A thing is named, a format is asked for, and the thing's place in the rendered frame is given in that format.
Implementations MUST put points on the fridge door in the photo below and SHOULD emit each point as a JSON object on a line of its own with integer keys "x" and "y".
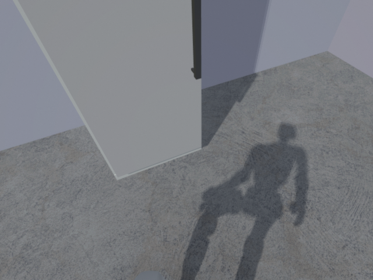
{"x": 127, "y": 65}

